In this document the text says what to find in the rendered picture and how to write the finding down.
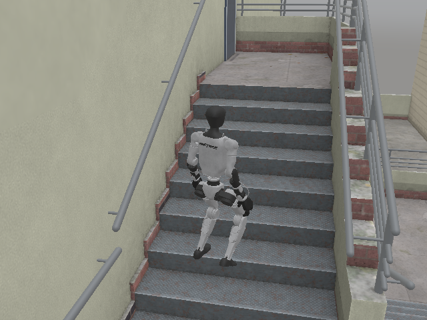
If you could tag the robot left hand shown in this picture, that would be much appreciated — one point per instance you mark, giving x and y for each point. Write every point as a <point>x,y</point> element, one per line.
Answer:
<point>195,183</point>

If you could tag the robot right upper arm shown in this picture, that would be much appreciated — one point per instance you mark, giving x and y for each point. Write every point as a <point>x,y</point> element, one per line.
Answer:
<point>231,146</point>

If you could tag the robot left upper arm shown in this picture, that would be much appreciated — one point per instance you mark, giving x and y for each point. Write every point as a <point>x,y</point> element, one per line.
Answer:
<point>193,148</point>

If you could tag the left robot forearm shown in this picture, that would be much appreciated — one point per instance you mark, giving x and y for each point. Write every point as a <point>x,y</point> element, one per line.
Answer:
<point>194,172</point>

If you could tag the right robot forearm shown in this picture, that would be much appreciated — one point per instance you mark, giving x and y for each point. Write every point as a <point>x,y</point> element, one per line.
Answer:
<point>238,189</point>

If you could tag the robot right hand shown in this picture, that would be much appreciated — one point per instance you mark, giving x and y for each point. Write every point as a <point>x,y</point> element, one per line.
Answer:
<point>247,206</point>

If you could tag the right robot thigh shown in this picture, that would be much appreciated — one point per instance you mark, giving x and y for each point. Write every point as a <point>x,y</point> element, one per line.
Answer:
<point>229,198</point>

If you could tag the right robot foot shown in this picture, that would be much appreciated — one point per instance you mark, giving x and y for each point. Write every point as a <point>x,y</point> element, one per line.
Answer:
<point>226,263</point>

